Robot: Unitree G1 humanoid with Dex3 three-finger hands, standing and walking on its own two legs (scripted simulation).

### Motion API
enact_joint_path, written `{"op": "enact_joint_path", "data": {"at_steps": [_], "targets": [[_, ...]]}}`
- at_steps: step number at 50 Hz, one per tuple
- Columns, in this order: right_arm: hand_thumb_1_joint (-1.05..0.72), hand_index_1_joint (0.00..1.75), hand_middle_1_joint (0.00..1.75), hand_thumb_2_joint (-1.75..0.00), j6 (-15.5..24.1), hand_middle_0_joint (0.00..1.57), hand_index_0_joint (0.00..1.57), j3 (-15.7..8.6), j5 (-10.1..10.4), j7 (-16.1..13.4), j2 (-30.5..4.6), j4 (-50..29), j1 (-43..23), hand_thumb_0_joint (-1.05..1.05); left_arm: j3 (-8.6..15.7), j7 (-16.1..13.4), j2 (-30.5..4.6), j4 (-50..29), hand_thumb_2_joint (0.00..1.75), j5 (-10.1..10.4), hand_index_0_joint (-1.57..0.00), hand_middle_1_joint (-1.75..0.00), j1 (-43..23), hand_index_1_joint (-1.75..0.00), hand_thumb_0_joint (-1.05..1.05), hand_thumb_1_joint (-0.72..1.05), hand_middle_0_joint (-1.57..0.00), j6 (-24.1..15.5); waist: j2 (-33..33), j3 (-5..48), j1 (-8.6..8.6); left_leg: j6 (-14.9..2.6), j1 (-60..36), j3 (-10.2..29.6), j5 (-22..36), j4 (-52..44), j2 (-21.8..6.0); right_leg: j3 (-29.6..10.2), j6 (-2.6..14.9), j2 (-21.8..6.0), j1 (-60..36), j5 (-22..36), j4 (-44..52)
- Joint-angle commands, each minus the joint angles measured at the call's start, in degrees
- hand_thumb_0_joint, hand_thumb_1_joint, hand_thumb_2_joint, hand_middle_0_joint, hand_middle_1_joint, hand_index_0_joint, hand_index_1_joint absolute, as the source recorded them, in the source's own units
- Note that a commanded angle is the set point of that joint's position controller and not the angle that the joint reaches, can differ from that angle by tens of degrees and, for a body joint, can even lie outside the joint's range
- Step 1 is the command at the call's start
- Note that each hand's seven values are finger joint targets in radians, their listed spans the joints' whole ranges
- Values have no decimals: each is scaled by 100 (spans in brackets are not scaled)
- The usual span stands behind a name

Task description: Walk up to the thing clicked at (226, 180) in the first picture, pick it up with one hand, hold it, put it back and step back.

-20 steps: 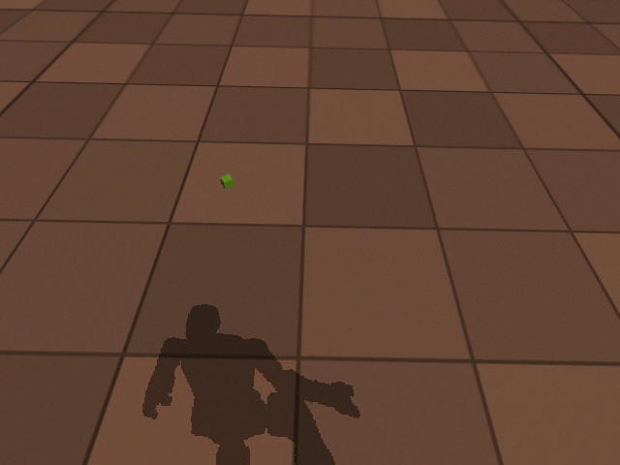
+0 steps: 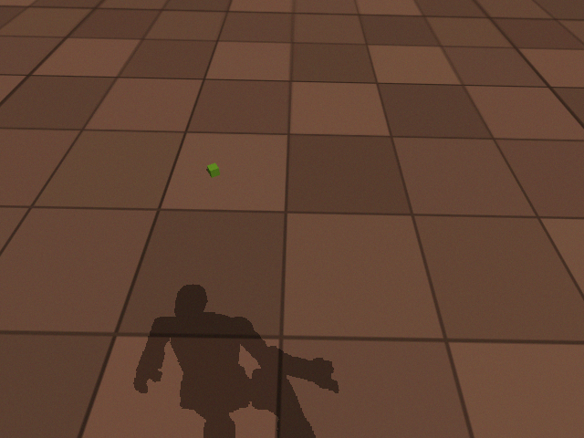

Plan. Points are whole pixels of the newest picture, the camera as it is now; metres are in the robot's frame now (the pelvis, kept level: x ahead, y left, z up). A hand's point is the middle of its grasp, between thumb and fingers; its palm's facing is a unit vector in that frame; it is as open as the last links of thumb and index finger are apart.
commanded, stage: stand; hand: left
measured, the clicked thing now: (213, 170) +1.40 +0.42 -0.76
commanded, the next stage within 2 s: walk up in 0.72 s
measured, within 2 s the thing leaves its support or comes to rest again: neither
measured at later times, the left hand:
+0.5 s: hand out of the picture +0.08 +0.25 -0.15, palm faces -0.01 -0.94 -0.34, open 7.4 cm
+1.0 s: hand out of the picture +0.05 +0.31 -0.15, palm faces +0.10 -0.92 -0.38, open 7.4 cm
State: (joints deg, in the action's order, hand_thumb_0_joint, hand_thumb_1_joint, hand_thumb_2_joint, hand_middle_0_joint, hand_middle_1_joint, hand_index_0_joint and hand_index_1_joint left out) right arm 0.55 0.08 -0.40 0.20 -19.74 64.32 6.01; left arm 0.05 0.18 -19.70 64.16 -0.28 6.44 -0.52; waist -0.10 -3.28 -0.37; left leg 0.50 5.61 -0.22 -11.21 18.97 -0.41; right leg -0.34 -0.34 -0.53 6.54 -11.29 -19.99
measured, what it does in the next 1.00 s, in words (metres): lifts its left foot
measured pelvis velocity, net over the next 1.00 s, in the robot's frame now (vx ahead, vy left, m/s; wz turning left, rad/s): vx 0.05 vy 0.02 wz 0.09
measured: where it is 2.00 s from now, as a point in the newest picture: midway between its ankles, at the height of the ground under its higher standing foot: (265, 355)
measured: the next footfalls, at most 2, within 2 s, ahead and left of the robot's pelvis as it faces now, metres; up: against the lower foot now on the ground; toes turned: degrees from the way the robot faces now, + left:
left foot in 1.08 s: +0.19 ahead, +0.19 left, +0.00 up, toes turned +10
right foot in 1.54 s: +0.45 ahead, -0.04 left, +0.00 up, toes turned +3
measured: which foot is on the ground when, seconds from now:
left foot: down 0.00-0.84, up 0.86-1.00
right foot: down 0.00-1.00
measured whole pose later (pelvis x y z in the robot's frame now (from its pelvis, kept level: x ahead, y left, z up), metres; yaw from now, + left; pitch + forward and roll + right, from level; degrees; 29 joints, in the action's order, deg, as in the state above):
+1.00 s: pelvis +0.05 +0.02 -0.01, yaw +5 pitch -2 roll -2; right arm 1.3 -5.1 -1.8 4.6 -24.4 58.3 12.9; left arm 4.5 3.0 -24.2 57.2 -2.3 15.7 -3.8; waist 1.3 -2.1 -2.2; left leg -1.0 22.4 1.1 -23.5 43.9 -3.0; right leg 4.4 0.7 -1.5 2.3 -18.6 -22.6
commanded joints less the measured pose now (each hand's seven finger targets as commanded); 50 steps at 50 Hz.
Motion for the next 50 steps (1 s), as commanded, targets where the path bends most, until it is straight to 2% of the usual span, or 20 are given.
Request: {"op": "enact_joint_path", "data": {"at_steps": [1,11,23,31,35,36,37,38,39,40,41,42,43,44,45,46,48,50], "targets": [[-90,30,30,-90,126,20,20,-211,2,-86,-1222,-343,-203,0,203,-74,-1194,-329,90,1,-20,-30,-188,-30,0,90,-20,-123,51,448,7,-193,-63,516,908,-232,-687,-514,181,-661,-69,1027,284],[-90,30,30,-90,137,20,20,-217,0,-96,-1219,-360,-172,0,206,-81,-1219,-347,90,-5,-20,-30,-204,-30,0,90,-20,-105,69,483,15,-186,-72,496,1167,-260,-696,-510,206,-667,-163,1238,239],[-90,30,30,-90,138,20,20,-218,0,-90,-1230,-371,-187,0,219,-74,-1233,-353,90,-8,-20,-30,-194,-30,0,90,-20,-103,-4,406,4,-185,-106,532,895,-338,-714,-505,184,-660,-72,905,311],[-90,30,30,-90,129,20,20,-224,-8,-83,-1225,-380,-170,0,203,-81,-1224,-382,90,-23,-20,-30,-184,-30,0,90,-20,-131,13,422,30,-201,-118,494,950,-284,-697,-522,164,-678,-59,1117,365],[-90,30,30,-90,118,20,20,-214,-9,-83,-1216,-364,-107,0,209,-84,-1254,-367,90,-6,-20,-30,-186,-30,0,90,-20,-129,24,362,46,-184,-55,498,815,-331,-688,-539,174,-675,-60,967,389],[-90,30,30,-90,194,20,20,-592,-71,93,-1684,-654,257,0,598,90,-1852,-638,90,-99,-20,-30,109,-30,0,90,-20,-236,43,906,27,-640,117,754,-2068,88,-476,-278,375,-332,-339,-1840,-266],[-90,30,30,-90,188,20,20,-644,-123,164,-1782,-653,230,0,627,143,-1804,-627,90,-159,-20,-30,180,-30,0,90,-20,-255,319,483,-50,-764,736,1038,-3015,26,-608,-426,472,-427,82,-2584,-547],[-90,30,30,-90,183,20,20,-677,-137,203,-1735,-798,-29,0,646,185,-1741,-712,90,-168,-20,-30,152,-30,0,90,-20,-271,392,-62,-117,-812,1175,1216,-3142,62,-660,-549,535,-467,597,-2767,-710],[-90,30,30,-90,189,20,20,-673,-148,240,-1606,-959,-154,0,662,211,-1645,-802,90,-181,-20,-30,218,-30,0,90,-20,-297,235,-307,-195,-845,1574,1304,-2928,258,-732,-682,612,-542,610,-2699,-628],[-90,30,30,-90,220,20,20,-656,-144,272,-1465,-1086,-272,0,683,214,-1627,-792,90,-177,-20,-30,493,-30,0,90,-20,-345,-21,-315,-348,-758,1945,1161,-2460,667,-615,-1045,749,-734,249,-2538,-304],[-90,30,30,-90,246,20,20,-642,-144,291,-1341,-1263,-562,0,749,199,-1813,-716,90,-197,-20,-30,878,-30,0,90,-20,-393,-442,-239,-558,-550,2736,686,-1835,1423,-252,-1703,971,-1142,-603,-2672,350],[-90,30,30,-90,261,20,20,-608,-138,275,-1206,-1404,-755,0,851,172,-2138,-672,90,-241,-20,-30,1277,-30,0,90,-20,-430,-1081,-145,-816,-347,3700,71,-1849,2654,110,-2726,1388,-2010,-1450,-2981,1308],[-90,30,30,-90,275,20,20,-622,-172,247,-1319,-1441,-722,0,887,165,-2294,-848,90,-247,-20,-30,1097,-30,0,90,-20,-460,-708,-273,-734,-272,3915,509,-1791,3086,-217,-3157,1657,-2534,-1326,-2855,1484],[-90,30,30,-90,284,20,20,-679,-161,275,-1519,-1387,-530,0,874,174,-2168,-978,90,-210,-20,-30,860,-30,0,90,-20,-467,-220,-313,-554,-250,3638,661,-1503,3306,-323,-2860,1591,-2302,-1028,-2953,1437],[-90,30,30,-90,283,20,20,-705,-128,319,-1524,-1376,-284,0,842,166,-2149,-1118,90,-218,-20,-30,533,-30,0,90,-20,-485,-419,-468,-348,-201,3487,664,-1381,3229,-558,-2450,1560,-2207,-781,-2802,1406],[-90,30,30,-90,304,20,20,-724,-112,355,-1558,-1351,-93,0,827,162,-2151,-1241,90,-220,-20,-30,247,-30,0,90,-20,-503,-638,-591,-187,-166,3233,674,-1354,2966,-745,-2046,1495,-2132,-502,-2415,1345],[-90,30,30,-90,343,20,20,-749,-123,436,-1511,-1281,108,0,785,190,-2044,-1346,90,-171,-20,-30,189,-30,0,90,-20,-518,-756,-410,-106,-110,2534,379,-1193,2341,-619,-991,1268,-1641,-261,-1562,1076],[-90,30,30,-90,346,20,20,-783,-122,484,-1424,-1341,154,0,772,230,-2076,-1377,90,-177,-20,-30,250,-30,0,90,-20,-510,-841,-269,-74,-120,1797,73,-700,1797,-484,-410,1115,-1425,141,-1088,770]]}}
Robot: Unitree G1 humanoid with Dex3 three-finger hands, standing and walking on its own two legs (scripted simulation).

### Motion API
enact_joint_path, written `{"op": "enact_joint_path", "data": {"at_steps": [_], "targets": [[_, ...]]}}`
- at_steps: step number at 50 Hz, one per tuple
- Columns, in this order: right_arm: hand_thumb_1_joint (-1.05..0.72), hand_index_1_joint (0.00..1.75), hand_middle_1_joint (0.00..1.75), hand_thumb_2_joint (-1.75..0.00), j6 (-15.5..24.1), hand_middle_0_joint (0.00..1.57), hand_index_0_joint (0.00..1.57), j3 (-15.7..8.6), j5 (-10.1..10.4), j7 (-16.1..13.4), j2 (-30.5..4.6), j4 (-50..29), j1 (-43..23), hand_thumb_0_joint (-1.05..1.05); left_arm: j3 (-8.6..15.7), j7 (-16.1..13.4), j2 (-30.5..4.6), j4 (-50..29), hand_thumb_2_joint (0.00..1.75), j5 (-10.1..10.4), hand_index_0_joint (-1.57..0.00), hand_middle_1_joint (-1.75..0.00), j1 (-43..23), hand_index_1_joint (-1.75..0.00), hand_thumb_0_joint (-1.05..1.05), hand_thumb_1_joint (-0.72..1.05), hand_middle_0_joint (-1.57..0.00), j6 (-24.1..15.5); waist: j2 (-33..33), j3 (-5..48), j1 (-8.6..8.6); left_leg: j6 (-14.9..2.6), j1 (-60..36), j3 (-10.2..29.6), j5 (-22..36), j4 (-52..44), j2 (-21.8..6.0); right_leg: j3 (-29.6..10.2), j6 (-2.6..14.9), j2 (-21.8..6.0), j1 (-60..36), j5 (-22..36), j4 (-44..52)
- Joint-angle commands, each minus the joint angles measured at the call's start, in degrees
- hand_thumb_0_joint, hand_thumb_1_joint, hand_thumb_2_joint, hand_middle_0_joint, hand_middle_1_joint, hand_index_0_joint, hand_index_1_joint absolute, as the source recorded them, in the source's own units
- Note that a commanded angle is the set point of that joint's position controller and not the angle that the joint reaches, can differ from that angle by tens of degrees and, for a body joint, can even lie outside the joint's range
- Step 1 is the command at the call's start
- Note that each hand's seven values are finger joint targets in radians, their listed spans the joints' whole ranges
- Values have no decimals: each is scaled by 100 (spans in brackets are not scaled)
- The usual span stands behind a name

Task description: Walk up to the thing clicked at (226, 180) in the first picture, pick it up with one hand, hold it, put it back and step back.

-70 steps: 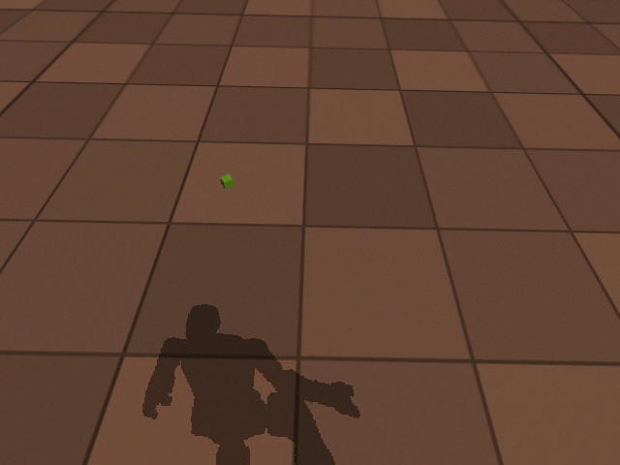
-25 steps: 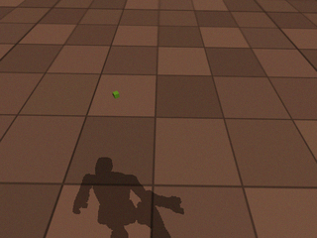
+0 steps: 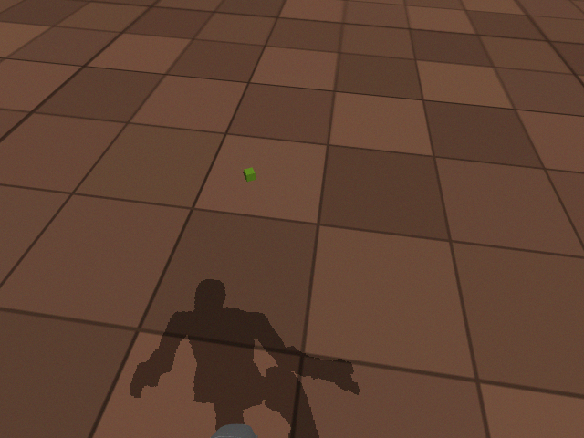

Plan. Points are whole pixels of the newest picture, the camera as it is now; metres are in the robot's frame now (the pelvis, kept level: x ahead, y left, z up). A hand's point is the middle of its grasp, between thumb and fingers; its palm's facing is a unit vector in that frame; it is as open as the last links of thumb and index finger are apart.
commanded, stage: walk up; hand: left
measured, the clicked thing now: (249, 174) +1.38 +0.27 -0.75
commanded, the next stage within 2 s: none
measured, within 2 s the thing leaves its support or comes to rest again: neither
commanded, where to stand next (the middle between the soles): +0.97 +0.03 m, yaw +3 degrees
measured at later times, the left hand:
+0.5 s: hand (128, 323) +0.31 +0.31 -0.13, palm faces -0.04 -0.93 -0.36, open 7.4 cm
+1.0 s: hand (149, 271) +0.44 +0.33 -0.17, palm faces +0.03 -0.94 -0.33, open 7.4 cm
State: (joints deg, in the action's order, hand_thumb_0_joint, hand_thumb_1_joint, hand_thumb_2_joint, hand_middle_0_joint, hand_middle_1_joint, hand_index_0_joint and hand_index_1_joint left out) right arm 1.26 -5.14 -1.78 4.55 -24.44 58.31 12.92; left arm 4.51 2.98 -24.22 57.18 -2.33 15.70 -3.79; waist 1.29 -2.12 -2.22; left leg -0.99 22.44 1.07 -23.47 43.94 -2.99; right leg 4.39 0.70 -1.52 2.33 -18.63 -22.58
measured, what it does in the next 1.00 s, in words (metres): walks ahead: left foot, then right foot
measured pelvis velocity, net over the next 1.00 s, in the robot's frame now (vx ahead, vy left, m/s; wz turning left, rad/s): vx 0.43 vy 0.05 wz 0.05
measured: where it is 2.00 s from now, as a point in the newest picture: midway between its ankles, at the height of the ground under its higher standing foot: (293, 273)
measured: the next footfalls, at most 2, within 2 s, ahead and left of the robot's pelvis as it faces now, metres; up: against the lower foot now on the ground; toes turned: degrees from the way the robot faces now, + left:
left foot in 0.08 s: +0.16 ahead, +0.16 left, +0.00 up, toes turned +4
right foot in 0.54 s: +0.39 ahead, -0.10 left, +0.00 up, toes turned -2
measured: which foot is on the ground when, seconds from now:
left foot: up 0.00-0.06, down 0.08-0.56, up 0.58-0.90, down 0.92-1.00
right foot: down 0.00-0.10, up 0.12-0.52, down 0.54-0.94, up 0.96-1.00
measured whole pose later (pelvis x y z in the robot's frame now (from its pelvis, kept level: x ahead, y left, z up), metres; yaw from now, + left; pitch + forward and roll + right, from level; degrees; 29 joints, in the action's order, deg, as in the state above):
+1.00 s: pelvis +0.43 +0.05 -0.02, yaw +3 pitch -3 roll -1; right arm 5.7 -4.4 -1.1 3.3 -24.1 49.1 15.4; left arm 2.9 3.2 -25.3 51.3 -0.7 20.0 -1.9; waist -3.0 -3.2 -1.4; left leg -1.6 22.3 -5.4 -13.0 38.1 -3.2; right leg 0.4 2.6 -2.1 15.4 -28.0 -54.9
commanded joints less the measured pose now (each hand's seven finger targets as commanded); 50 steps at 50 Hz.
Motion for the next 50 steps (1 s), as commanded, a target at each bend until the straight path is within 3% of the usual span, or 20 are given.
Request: {"op": "enact_joint_path", "data": {"at_steps": [1,3,4,5,6,9,12,19,22,26,27,28,29,34,42,45,46,47,48,50], "targets": [[-90,30,30,-90,277,20,20,-288,26,65,-914,-716,-384,0,301,-24,-1607,-719,90,35,-20,-30,-692,-30,0,90,-20,-161,-844,-339,246,15,-468,-306,959,-1074,-67,-564,892,-1179,909,-1,716],[-90,30,30,-90,287,20,20,-442,1,-16,-1066,-410,680,0,244,0,-1400,-785,90,65,-20,-30,-737,-30,0,90,-20,-109,-238,209,785,-61,-2246,-743,1419,-1298,326,-23,677,-893,1658,1043,-777],[-90,30,30,-90,312,20,20,-580,-30,-94,-1321,-242,1340,0,161,2,-1119,-783,90,68,-20,-30,-466,-30,0,90,-20,-70,600,602,1040,-251,-3366,-460,653,-1338,329,286,551,-529,2456,883,-2361],[-90,30,30,-90,357,20,20,-693,-83,-170,-1976,-333,1816,0,64,-5,-670,-938,90,147,-20,-30,-371,-30,0,90,-20,-65,2179,673,1182,-826,-3616,2682,-1293,-2710,-1263,131,265,426,3808,-1272,-4174],[-90,30,30,-90,367,20,20,-703,124,-145,-2249,-586,1381,0,141,-80,-1252,-972,90,139,-20,-30,-633,-30,0,90,-20,-53,1308,719,1087,-1483,-2863,4335,-2102,-3441,-1977,-912,340,181,3653,-1529,-4612],[-90,30,30,-90,390,20,20,-411,155,-239,-1640,-951,316,0,87,-65,-1434,-633,90,230,-20,-30,-132,-30,0,90,-20,-40,206,-196,353,-1262,-1892,2470,-952,-3087,-1567,-1128,227,-505,3610,-364,-4312],[-90,30,30,-90,474,20,20,-293,151,-231,-1456,-991,316,0,133,61,-1326,-561,90,153,-20,-30,62,-30,0,90,-20,18,538,-324,282,-1086,-1178,1341,217,-3386,-1189,-751,-34,-545,2884,129,-3399],[-90,30,30,-90,567,20,20,-316,177,-204,-1529,-1163,509,0,190,249,-1119,-1001,90,108,-20,-30,-852,-30,0,90,-20,16,538,-591,427,-1072,-1121,745,157,-3481,-1075,-443,4,-606,2676,1125,-1645],[-90,30,30,-90,539,20,20,-300,168,-230,-1496,-1214,577,0,211,241,-992,-1033,90,113,-20,-30,-979,-30,0,90,-20,-43,437,-343,420,-961,-1248,497,1582,-2965,-1029,-155,77,-344,2090,1213,-1199],[-90,30,30,-90,478,20,20,-184,157,-305,-1215,-1339,636,0,385,111,-1199,-773,90,113,-20,-30,134,-30,0,90,-20,-126,-320,376,-227,-592,-784,-45,3127,-510,-578,-19,318,49,-58,696,-696],[-90,30,30,-90,482,20,20,-59,177,-307,-875,-1413,851,0,519,31,-1569,-694,90,65,-20,-30,817,-30,0,90,-20,-175,-1287,803,-495,-375,108,-377,2196,1191,-69,-1196,566,-783,-979,-220,-228],[-90,30,30,-90,471,20,20,27,209,-312,-706,-1512,993,0,565,-18,-1982,-807,90,110,-20,-30,988,-30,0,90,-20,-201,-1936,817,-396,-193,1423,-346,-444,2252,616,-3798,1108,-2283,-1442,-775,716],[-90,30,30,-90,422,20,20,-114,174,-382,-1233,-1370,731,0,522,-20,-2010,-883,90,210,-20,-30,704,-30,0,90,-20,-179,-1106,556,-391,-196,1439,290,-602,2758,322,-4079,1491,-2464,-764,-868,818],[-90,30,30,-90,349,20,20,-135,153,-190,-1176,-978,1003,0,305,-47,-1388,-1134,90,225,-20,-30,-201,-30,0,90,-20,-185,-1055,-308,182,-74,727,139,482,1590,-230,-1544,1192,-1340,1111,-245,1024],[-90,30,30,-90,444,20,20,-181,56,-58,-944,-1196,311,0,297,49,-1505,-1358,90,166,-20,-30,-113,-30,0,90,-20,-195,-744,8,76,107,-300,-486,1354,-946,-181,-797,1131,-1234,1288,-47,548],[-90,30,30,-90,498,20,20,-306,31,-143,-1157,-1002,859,0,141,58,-1287,-1395,90,119,-20,-30,-47,-30,0,90,-20,-127,-191,212,477,-25,-1910,-740,1122,-1044,155,-455,846,-911,2277,-242,-604],[-90,30,30,-90,537,20,20,-402,15,-210,-1458,-895,1438,0,65,41,-1054,-1426,90,127,-20,-30,27,-30,0,90,-20,-118,660,466,822,-273,-2585,-104,132,-1642,-190,-86,687,-525,2663,347,-2119],[-90,30,30,-90,582,20,20,-536,-46,-279,-2054,-988,1765,0,-24,25,-626,-1500,90,215,-20,-30,293,-30,0,90,-20,-104,1962,698,850,-910,-3280,3016,-998,-2705,-1954,111,253,298,4020,-1049,-3980],[-90,30,30,-90,566,20,20,-549,152,-285,-2177,-1135,1546,0,142,-91,-1304,-1339,90,181,-20,-30,203,-30,0,90,-20,-37,988,542,861,-1400,-2690,3934,-1452,-3137,-2438,-745,296,171,4002,-1403,-4463],[-90,30,30,-90,551,20,20,-385,200,-326,-1763,-1197,1039,0,107,-108,-1341,-1145,90,240,-20,-30,266,-30,0,90,-20,-39,409,12,522,-1163,-2156,2465,64,-2886,-1946,-1144,259,-152,3875,-539,-4544]]}}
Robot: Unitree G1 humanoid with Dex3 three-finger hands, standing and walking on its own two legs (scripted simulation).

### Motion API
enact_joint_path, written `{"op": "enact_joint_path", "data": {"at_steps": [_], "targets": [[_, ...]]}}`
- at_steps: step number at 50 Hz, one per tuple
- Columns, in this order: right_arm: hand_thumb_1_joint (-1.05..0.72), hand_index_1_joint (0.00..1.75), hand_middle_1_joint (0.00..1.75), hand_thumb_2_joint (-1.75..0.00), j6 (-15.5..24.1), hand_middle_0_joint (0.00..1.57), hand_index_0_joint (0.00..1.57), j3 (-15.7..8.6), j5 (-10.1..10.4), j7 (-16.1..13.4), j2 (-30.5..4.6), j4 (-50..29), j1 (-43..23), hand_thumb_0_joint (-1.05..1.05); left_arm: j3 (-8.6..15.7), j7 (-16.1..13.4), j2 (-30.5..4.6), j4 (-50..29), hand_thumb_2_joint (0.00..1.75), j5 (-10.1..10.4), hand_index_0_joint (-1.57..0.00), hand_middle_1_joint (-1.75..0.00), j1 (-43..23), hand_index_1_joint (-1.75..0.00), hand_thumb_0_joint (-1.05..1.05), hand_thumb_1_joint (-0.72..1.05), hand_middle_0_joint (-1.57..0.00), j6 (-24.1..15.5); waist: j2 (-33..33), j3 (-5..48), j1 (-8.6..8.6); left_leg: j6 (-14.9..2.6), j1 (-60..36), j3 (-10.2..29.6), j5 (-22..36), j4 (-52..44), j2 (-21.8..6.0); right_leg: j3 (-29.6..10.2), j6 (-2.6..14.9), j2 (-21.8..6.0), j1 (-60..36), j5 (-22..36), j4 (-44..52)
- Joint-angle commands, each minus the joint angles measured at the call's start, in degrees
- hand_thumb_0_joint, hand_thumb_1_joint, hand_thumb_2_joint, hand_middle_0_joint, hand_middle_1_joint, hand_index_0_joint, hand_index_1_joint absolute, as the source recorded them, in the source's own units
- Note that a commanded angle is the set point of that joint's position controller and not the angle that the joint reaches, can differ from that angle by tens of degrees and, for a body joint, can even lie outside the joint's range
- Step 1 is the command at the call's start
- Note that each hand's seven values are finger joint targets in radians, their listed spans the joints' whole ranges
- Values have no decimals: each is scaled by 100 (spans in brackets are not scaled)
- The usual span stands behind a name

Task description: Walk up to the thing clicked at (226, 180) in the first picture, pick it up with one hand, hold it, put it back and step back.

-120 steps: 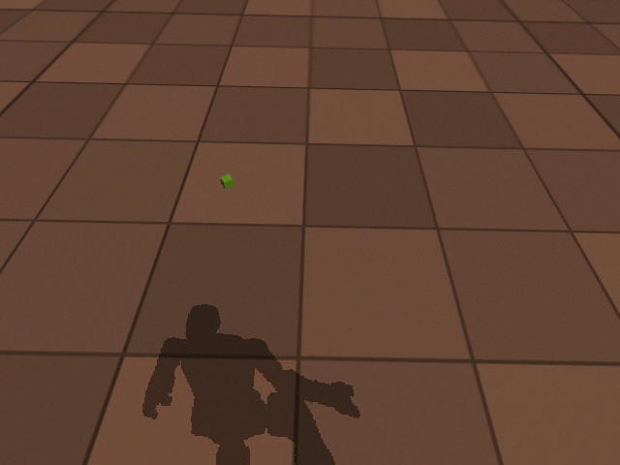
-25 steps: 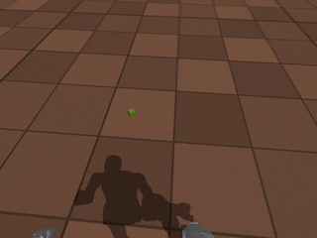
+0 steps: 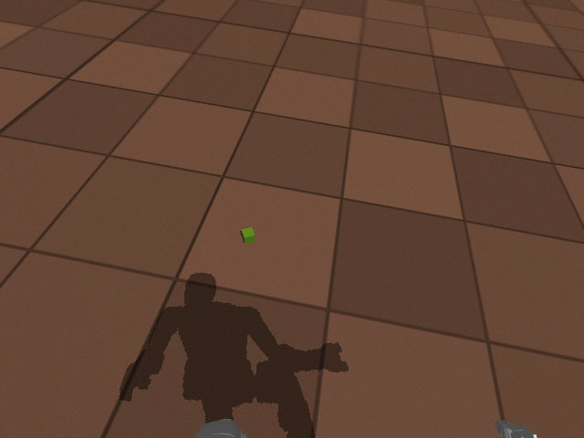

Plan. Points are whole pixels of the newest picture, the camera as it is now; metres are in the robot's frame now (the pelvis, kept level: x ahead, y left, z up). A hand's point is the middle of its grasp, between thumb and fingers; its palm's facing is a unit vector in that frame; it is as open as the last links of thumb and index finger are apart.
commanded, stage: walk up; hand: left
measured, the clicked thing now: (248, 235) +0.96 +0.17 -0.73
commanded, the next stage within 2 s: none
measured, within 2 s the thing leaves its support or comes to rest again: neither
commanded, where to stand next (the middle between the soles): +0.54 -0.05 m, yaw +0 degrees
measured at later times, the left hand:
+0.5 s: hand (166, 331) +0.28 +0.21 -0.10, palm faces -0.02 -0.91 -0.41, open 7.4 cm
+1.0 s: hand (176, 278) +0.40 +0.23 -0.14, palm faces -0.06 -0.94 -0.33, open 7.4 cm
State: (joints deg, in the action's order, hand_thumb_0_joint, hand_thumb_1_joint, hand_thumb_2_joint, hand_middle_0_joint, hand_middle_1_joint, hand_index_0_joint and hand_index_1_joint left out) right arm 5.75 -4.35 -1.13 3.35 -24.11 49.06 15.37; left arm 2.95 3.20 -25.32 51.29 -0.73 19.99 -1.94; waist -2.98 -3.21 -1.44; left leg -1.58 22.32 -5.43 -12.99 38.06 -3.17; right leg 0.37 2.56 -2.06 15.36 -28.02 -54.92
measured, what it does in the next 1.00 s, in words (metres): walks ahead: right foot, then left foot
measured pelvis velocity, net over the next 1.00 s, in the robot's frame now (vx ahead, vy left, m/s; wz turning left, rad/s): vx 0.35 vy -0.04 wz -0.02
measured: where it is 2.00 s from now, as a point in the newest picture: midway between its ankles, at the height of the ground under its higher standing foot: (301, 350)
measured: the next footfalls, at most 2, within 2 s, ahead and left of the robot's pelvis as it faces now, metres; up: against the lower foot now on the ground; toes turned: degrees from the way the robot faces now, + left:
right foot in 0.36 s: +0.28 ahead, -0.17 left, +0.00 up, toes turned -7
left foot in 0.78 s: +0.43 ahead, +0.08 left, +0.00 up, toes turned +5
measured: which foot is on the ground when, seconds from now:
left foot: down 0.00-0.38, up 0.40-0.76, down 0.78-1.00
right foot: up 0.00-0.34, down 0.36-0.80, up 0.82-1.00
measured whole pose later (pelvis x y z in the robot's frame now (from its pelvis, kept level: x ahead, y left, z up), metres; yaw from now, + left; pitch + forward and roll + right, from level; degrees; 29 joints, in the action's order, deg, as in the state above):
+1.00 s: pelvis +0.35 -0.04 +0.01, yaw -1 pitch -3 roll +1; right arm 5.2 -2.4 -0.6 2.4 -22.7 47.8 17.9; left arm 2.9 3.2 -25.2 50.7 -0.3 18.1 -1.7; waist -4.4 -4.4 0.3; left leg -1.5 14.2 -6.0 -13.1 30.5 -1.9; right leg 0.0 1.2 -4.6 26.7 -21.2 -55.8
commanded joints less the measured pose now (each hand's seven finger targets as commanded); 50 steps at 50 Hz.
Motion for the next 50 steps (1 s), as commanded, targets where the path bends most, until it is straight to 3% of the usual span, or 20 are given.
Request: {"op": "enact_joint_path", "data": {"at_steps": [1,5,7,12,14,17,18,19,20,21,25,33,35,38,39,40,41,43,46,50], "targets": [[-90,30,30,-90,100,20,20,-389,129,-222,-1602,-327,579,0,274,-123,-1193,-421,90,99,-20,-30,4,-30,0,90,-20,-215,946,46,298,-1006,-1889,2445,-457,-2218,-1664,-694,41,-251,2387,622,-1105],[-90,30,30,-90,127,20,20,-324,87,-197,-1479,-453,364,0,287,28,-1036,-297,90,38,-20,-30,71,-30,0,90,-20,-144,1257,-55,174,-1050,-1182,1191,342,-2303,-1362,-270,-194,-419,1689,926,-105],[-90,30,30,-90,134,20,20,-348,78,-188,-1561,-478,411,0,293,106,-988,-435,90,-2,-20,-30,-278,-30,0,90,-20,-118,1226,-171,274,-1160,-1189,1090,75,-2443,-1386,-98,-242,-495,1766,1097,420],[-90,30,30,-90,109,20,20,-372,93,-155,-1661,-577,212,0,353,207,-923,-496,90,-19,-20,-30,-623,-30,0,90,-20,-145,1138,-160,223,-969,-789,800,-785,-2357,-1242,140,-151,-425,891,1899,1623],[-90,30,30,-90,60,20,20,-356,86,-151,-1599,-561,235,0,375,212,-909,-451,90,-27,-20,-30,-620,-30,0,90,-20,-175,986,-40,209,-903,-846,641,-408,-1976,-1137,408,-116,-210,546,1757,1867],[-90,30,30,-90,-9,20,20,-211,72,-166,-1231,-583,393,0,524,90,-1140,-229,90,-48,-20,-30,152,-30,0,90,-20,-297,62,426,-238,-563,-199,176,371,33,-685,413,54,99,-1286,1299,2497],[-90,30,30,-90,5,20,20,-51,101,-168,-775,-668,586,0,675,-3,-1585,-197,90,-85,-20,-30,720,-30,0,90,-20,-370,-1292,716,-479,-261,523,-192,-120,1897,-162,-1316,351,-1061,-1855,428,3283],[-90,30,30,-90,-37,20,20,-46,152,-198,-887,-710,487,0,702,-53,-2013,-296,90,-18,-20,-30,748,-30,0,90,-20,-391,-1622,535,-495,-59,1705,74,-1673,2681,439,-3598,1002,-2184,-2056,111,4211],[-90,30,30,-90,-101,20,20,-156,85,-256,-1286,-564,305,0,656,-61,-1926,-373,90,66,-20,-30,470,-30,0,90,-20,-360,-781,238,-385,-58,1582,698,-1675,3058,9,-3522,1285,-2308,-1389,112,4084],[-90,30,30,-90,-116,20,20,-162,155,-242,-1289,-426,380,0,606,-92,-1727,-429,90,124,-20,-30,261,-30,0,90,-20,-349,-470,72,-284,-58,1479,988,-1276,3026,-92,-2791,1158,-2024,-1157,620,3976],[-90,30,30,-90,-181,20,20,-179,113,-109,-1202,-115,748,0,449,-122,-1329,-609,90,85,-20,-30,-278,-30,0,90,-20,-366,-778,-92,91,42,859,676,-490,2143,-261,-1050,923,-1221,-240,1130,4097],[-90,30,30,-90,-109,20,20,-198,-1,27,-972,-325,-27,0,483,-64,-1401,-803,90,9,-20,-30,-170,-30,0,90,-20,-383,-413,-128,-137,167,414,303,111,-27,-255,-601,1020,-1330,-196,557,4005],[-90,30,30,-90,-56,20,20,-213,15,27,-972,-321,-17,0,459,-49,-1421,-844,90,18,-20,-30,-216,-30,0,90,-20,-349,-326,-47,-77,124,-142,194,245,-368,-140,-532,950,-1340,-3,626,3759],[-90,30,30,-90,22,20,20,-316,-7,-59,-1146,-96,612,0,306,-58,-1173,-856,90,5,-20,-30,-211,-30,0,90,-20,-278,277,218,351,-24,-1709,-8,-32,-763,196,-4,622,-945,736,1100,2437],[-90,30,30,-90,60,20,20,-420,-27,-130,-1461,12,1132,0,203,-64,-885,-881,90,-4,-20,-30,-93,-30,0,90,-20,-276,1178,528,625,-300,-2478,988,-1021,-1306,-339,321,392,-601,1270,1474,904],[-90,30,30,-90,88,20,20,-544,-71,-181,-2005,-131,1411,0,165,-60,-624,-913,90,89,-20,-30,2,-30,0,90,-20,-244,2085,504,686,-944,-2936,3851,-2153,-2363,-1860,539,19,323,2625,78,-516],[-90,30,30,-90,65,20,20,-573,106,-173,-2075,-207,1277,0,308,-163,-1223,-752,90,34,-20,-30,-42,-30,0,90,-20,-186,1419,439,681,-1473,-2649,4371,-2000,-2398,-2290,-164,67,2,2608,-369,-1060],[-90,30,30,-90,42,20,20,-404,115,-220,-1678,-308,870,0,275,-185,-1169,-616,90,79,-20,-30,-42,-30,0,90,-20,-178,835,125,416,-1334,-2116,3044,-532,-2194,-1858,-537,54,-218,2469,184,-1237],[-90,30,30,-90,60,20,20,-297,113,-240,-1502,-371,461,0,279,-98,-1078,-371,90,66,-20,-30,257,-30,0,90,-20,-126,1186,0,185,-1007,-1132,1604,65,-2197,-1320,-318,-80,-388,1642,719,-394],[-90,30,30,-90,42,20,20,-326,48,-194,-1602,-509,410,0,310,38,-969,-455,90,-11,-20,-30,-57,-30,0,90,-20,-93,1318,-111,271,-1237,-946,1386,-867,-2379,-1322,-3,-234,-459,1474,924,560]]}}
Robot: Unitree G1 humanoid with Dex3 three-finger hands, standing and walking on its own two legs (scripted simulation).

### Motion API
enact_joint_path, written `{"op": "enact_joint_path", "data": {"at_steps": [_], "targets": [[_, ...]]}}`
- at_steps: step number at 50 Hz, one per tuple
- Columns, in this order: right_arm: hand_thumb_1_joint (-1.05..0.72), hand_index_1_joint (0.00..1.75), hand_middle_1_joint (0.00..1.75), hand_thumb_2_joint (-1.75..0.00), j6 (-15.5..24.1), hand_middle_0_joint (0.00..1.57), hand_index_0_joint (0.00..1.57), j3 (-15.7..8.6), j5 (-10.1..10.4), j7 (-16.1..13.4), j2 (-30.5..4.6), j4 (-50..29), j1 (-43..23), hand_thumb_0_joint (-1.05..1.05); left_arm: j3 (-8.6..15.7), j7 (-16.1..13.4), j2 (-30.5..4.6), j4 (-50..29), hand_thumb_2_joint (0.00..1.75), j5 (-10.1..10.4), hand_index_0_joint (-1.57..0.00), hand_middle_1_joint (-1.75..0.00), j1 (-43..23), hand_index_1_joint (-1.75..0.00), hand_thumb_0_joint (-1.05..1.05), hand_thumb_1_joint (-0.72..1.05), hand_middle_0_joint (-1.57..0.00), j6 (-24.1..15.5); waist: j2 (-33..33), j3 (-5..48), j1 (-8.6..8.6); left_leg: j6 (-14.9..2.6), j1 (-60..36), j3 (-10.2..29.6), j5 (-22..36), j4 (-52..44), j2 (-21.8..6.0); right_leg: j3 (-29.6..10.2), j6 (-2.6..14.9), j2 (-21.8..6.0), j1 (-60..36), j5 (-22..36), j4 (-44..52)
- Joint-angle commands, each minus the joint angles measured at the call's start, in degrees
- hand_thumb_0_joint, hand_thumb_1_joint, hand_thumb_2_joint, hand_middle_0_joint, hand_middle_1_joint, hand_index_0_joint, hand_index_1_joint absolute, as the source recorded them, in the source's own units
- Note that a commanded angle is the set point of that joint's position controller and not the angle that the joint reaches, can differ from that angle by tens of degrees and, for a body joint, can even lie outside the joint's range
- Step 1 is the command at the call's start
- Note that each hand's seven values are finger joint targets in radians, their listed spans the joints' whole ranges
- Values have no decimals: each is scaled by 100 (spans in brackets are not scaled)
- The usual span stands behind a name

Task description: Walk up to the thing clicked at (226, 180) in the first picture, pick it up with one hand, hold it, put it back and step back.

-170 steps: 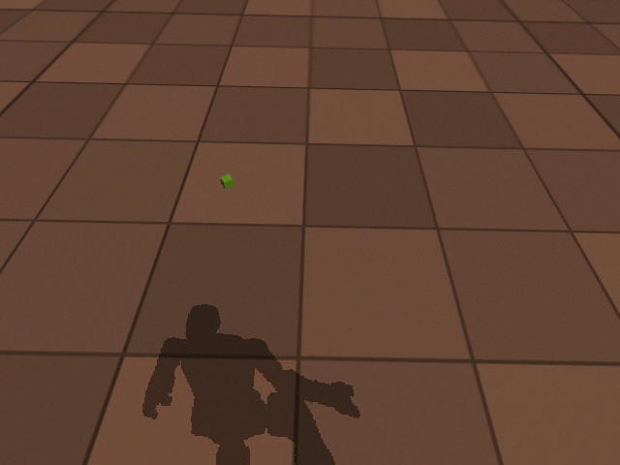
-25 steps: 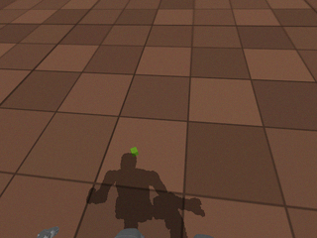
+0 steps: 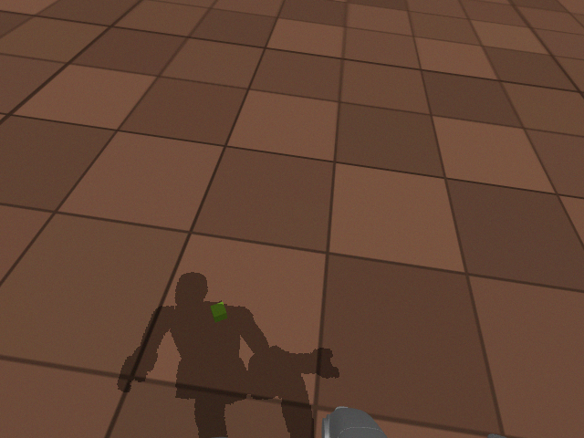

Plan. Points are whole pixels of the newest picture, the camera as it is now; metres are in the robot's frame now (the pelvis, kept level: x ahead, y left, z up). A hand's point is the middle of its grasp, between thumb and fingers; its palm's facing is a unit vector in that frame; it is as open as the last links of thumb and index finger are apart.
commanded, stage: walk up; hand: left
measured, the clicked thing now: (218, 312) +0.61 +0.22 -0.74
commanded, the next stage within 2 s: stand in 1.80 s
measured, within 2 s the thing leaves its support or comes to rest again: neither
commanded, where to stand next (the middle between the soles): +0.20 -0.01 m, yaw +1 degrees
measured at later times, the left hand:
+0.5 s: hand (127, 414) +0.17 +0.25 -0.15, palm faces -0.01 -0.91 -0.42, open 7.4 cm
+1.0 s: hand (124, 398) +0.19 +0.26 -0.15, palm faces +0.02 -0.93 -0.37, open 7.4 cm
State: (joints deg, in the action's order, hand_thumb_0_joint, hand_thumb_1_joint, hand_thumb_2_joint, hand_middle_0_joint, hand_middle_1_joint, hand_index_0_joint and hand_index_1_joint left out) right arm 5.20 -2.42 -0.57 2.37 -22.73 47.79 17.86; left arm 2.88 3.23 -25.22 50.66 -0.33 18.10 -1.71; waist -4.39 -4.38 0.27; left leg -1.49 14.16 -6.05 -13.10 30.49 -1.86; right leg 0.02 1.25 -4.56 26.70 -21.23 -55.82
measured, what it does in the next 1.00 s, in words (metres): walks ahead: right foot, then left foot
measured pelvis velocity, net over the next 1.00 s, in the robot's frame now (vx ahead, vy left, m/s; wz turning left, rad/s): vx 0.13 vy -0.01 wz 0.03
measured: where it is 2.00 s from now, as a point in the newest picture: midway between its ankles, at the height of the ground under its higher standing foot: outside the picture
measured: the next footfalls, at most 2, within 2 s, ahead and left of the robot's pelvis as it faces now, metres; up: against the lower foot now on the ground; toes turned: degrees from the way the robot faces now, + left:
right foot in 0.18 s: +0.18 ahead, -0.16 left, +0.00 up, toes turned -1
left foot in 0.48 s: +0.19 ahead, +0.11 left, +0.00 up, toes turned +3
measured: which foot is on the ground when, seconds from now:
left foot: down 0.00-0.18, up 0.20-0.46, down 0.48-1.00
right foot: up 0.00-0.16, down 0.18-1.00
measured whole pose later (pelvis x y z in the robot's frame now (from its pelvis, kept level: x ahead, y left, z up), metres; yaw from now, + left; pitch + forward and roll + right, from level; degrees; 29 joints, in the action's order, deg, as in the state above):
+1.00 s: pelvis +0.13 -0.01 +0.01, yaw +2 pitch -3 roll +0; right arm -0.4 -0.4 0.3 1.4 -20.1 63.8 1.4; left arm -0.6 -0.1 -22.1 65.0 0.3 5.5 -1.5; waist 0.0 -3.8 -1.5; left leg -0.1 11.8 -2.0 -12.3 26.7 -1.1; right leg 1.8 -2.7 -3.7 10.2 -12.5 -25.4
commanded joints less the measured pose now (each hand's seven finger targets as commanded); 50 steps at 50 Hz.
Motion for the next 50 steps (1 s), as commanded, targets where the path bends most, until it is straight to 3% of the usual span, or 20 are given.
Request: {"op": "enact_joint_path", "data": {"at_steps": [1,5,7,8,9,10,11,15,21,23,24,25,26,27,29,31,33,36,41,50], "targets": [[-90,30,30,-90,94,20,20,-529,-6,-86,-1778,-400,148,0,343,52,-998,-402,90,-61,-20,-30,-7,-30,0,90,-20,-127,1451,-87,103,-1225,126,1431,-1144,-1694,-1471,37,-96,-225,189,397,839],[-90,30,30,-90,-6,20,20,-474,10,-70,-1729,-475,-194,0,365,11,-927,-248,90,-36,-20,-30,114,-30,0,90,-20,-212,1425,-52,-99,-1004,760,1123,-1228,-1192,-1288,291,-38,65,-866,837,1712],[-90,30,30,-90,-108,20,20,-378,17,-67,-1476,-492,-245,0,393,-83,-954,-54,90,-70,-20,-30,409,-30,0,90,-20,-284,833,207,-297,-759,1086,759,-819,-196,-979,495,-31,389,-1784,1023,2243],[-90,30,30,-90,-144,20,20,-261,23,-90,-1154,-459,-34,0,425,-158,-1053,-19,90,-76,-20,-30,640,-30,0,90,-20,-345,257,445,-404,-581,1161,517,-614,732,-730,179,36,274,-2291,784,2731],[-90,30,30,-90,-165,20,20,-78,74,-125,-583,-478,181,0,484,-257,-1495,-57,90,-132,-20,-30,639,-30,0,90,-20,-412,-1233,418,-354,-166,1666,6,-1184,2260,-71,-1755,350,-1029,-2248,713,3676],[-90,30,30,-90,-254,20,20,-119,41,-191,-820,-434,211,0,487,-282,-1794,-256,90,-66,-20,-30,385,-30,0,90,-20,-406,-995,250,-272,-6,2065,429,-1893,2692,152,-3154,1050,-1902,-1901,477,4144],[-90,30,30,-90,-296,20,20,-280,29,-248,-1283,-316,123,0,481,-287,-1828,-288,90,-3,-20,-30,236,-30,0,90,-20,-354,-526,116,-263,-14,1993,754,-2004,3066,-77,-3116,1449,-1977,-1701,646,3921],[-90,30,30,-90,-330,20,20,-280,68,-229,-1245,84,323,0,332,-379,-1435,-348,90,-1,-20,-30,-184,-30,0,90,-20,-321,-574,424,-66,4,1510,813,-1386,2567,-301,-1316,1147,-1250,-1537,2173,3266],[-90,30,30,-90,-439,20,20,-257,56,-214,-988,308,-120,0,199,-445,-1300,-304,90,-1,-20,-30,-577,-30,0,90,-20,-237,-621,635,-49,64,387,412,-659,1075,-50,-657,956,-1034,-941,2982,2682],[-90,30,30,-90,-402,20,20,-296,20,-233,-1066,435,-92,0,132,-439,-1236,-310,90,56,-20,-30,-829,-30,0,90,-20,-165,-389,654,120,-11,-338,358,86,390,45,-600,774,-960,-342,2373,2283],[-90,30,30,-90,-375,20,20,-337,-11,-250,-1214,461,-148,0,70,-436,-1100,-280,90,62,-20,-30,-816,-30,0,90,-20,-132,-35,653,147,-92,-438,659,410,86,-127,-491,547,-811,-191,1899,2131],[-90,30,30,-90,-345,20,20,-374,-38,-255,-1494,398,-363,0,15,-427,-890,-274,90,87,-20,-30,-705,-30,0,90,-20,-110,663,725,-14,-291,-342,1595,773,-206,-833,-213,244,-398,-105,1141,1825],[-90,30,30,-90,-345,20,20,-364,54,-232,-1665,324,-846,0,20,-456,-932,-96,90,156,-20,-30,-683,-30,0,90,-20,-52,1147,651,-141,-779,434,2243,120,-558,-1308,174,66,222,-650,25,1399],[-90,30,30,-90,-364,20,20,-312,62,-208,-1560,353,-1052,0,42,-469,-966,119,90,106,-20,-30,-656,-30,0,90,-20,-15,1150,509,-199,-906,912,2304,-274,-714,-1384,156,46,271,-1134,-514,1324],[-90,30,30,-90,-411,20,20,-193,55,-206,-1346,427,-1317,0,11,-451,-904,314,90,66,-20,-30,-600,-30,0,90,-20,-58,1054,497,-276,-538,973,1673,-337,-480,-922,-20,80,136,-1381,91,2144],[-90,30,30,-90,-438,20,20,-106,79,-188,-1146,542,-1360,0,36,-443,-1155,418,90,26,-20,-30,-767,-30,0,90,-20,-131,882,366,-177,-127,799,1231,-349,-116,-465,-646,223,-345,-1179,564,2837],[-90,30,30,-90,-448,20,20,-115,52,-188,-1184,756,-1195,0,7,-428,-1201,439,90,20,-20,-30,-1156,-30,0,90,-20,-126,879,409,32,-119,196,1221,-429,-261,-438,-613,260,-412,-772,535,2826],[-90,30,30,-90,-396,20,20,-77,75,-179,-1184,899,-1433,0,-90,-424,-937,670,90,58,-20,-30,-1145,-30,0,90,-20,-128,928,677,-106,-252,94,1436,267,-559,-721,-121,45,-62,-1312,1054,2723],[-90,30,30,-90,-412,20,20,-65,86,-198,-1134,1083,-1646,0,-111,-422,-962,899,90,72,-20,-30,-1316,-30,0,90,-20,-141,700,769,-56,-126,-337,1153,765,-621,-588,-234,27,-270,-1512,1708,3046],[-90,30,30,-90,-444,20,20,-53,85,-184,-1060,1356,-1907,0,-144,-402,-868,1183,90,43,-20,-30,-1597,-30,0,90,-20,-100,495,778,-55,-49,-723,1029,998,-1102,-592,-224,-79,-352,-1785,1862,3598]]}}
